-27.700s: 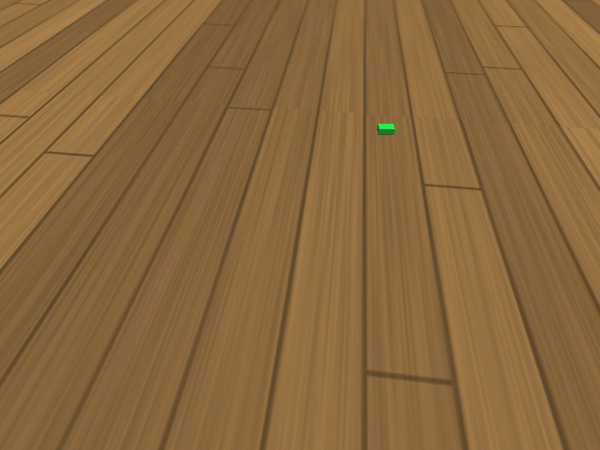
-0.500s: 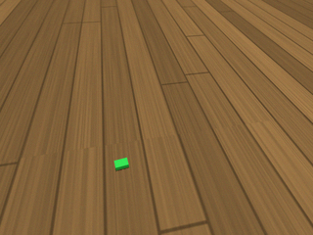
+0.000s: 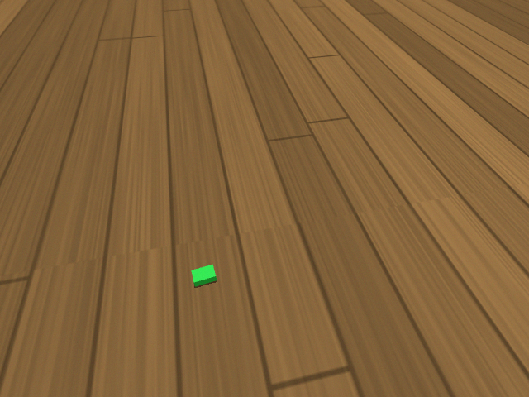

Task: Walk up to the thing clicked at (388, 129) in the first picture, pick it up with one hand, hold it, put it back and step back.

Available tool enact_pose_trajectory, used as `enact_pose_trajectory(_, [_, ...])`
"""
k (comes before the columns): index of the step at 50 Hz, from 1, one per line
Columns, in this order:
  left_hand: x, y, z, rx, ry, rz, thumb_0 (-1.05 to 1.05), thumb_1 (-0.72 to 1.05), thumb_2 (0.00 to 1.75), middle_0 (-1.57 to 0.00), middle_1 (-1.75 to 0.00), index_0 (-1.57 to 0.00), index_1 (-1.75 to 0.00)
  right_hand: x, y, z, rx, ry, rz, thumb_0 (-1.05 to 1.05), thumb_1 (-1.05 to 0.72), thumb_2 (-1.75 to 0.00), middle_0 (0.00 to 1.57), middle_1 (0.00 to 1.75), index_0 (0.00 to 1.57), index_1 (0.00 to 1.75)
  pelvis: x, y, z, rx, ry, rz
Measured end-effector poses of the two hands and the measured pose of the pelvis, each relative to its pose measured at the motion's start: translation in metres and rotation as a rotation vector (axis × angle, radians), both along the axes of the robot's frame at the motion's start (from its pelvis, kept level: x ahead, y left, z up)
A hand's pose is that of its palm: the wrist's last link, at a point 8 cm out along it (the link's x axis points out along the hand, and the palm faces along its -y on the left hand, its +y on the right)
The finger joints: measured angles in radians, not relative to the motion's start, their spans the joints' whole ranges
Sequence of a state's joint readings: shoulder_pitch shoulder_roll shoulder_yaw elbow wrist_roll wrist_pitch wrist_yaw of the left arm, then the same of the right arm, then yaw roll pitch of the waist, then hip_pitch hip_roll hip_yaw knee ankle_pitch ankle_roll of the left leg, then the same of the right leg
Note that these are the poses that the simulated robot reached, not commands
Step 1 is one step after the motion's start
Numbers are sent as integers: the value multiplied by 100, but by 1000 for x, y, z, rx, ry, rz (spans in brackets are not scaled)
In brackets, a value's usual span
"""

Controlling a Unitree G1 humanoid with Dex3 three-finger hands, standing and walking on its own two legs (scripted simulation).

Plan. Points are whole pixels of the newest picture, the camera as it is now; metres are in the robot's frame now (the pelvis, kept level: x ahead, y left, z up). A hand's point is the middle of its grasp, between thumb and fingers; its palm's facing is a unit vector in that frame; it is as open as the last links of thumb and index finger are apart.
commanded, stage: stand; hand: left
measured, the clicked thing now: (204, 275) +0.75 +0.24 -0.76
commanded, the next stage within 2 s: walk up in 0.50 s
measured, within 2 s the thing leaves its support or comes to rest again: neither
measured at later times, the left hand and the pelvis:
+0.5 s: hand out of the picture +0.07 +0.25 -0.16, palm faces -0.02 -0.94 -0.35, open 7.4 cm; pelvis +0.00 -0.01 +0.00, yaw +0 degrees
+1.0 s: hand out of the picture +0.16 +0.30 -0.15, palm faces -0.09 -0.93 -0.35, open 7.4 cm; pelvis +0.10 +0.03 -0.01, yaw -2 degrees
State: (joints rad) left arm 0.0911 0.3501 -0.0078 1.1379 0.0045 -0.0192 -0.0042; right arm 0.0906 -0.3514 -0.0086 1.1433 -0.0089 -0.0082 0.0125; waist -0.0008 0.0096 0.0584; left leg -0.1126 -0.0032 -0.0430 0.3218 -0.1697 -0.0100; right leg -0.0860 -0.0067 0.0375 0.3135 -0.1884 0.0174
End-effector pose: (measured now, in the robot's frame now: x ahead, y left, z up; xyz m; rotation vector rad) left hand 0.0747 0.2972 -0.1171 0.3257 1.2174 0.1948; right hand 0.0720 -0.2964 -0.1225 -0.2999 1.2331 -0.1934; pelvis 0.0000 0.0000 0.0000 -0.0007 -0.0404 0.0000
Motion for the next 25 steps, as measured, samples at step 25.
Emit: enact_pose_trajectory(25, [-15, -7, 0, 1, 23, 17, 1, 91, 89, -20, -30, -20, -30, -10, -8, -3, 0, 26, 11, 1, -90, -90, 21, 30, 21, 30, -1, -8, 0, 2, 3, 8])
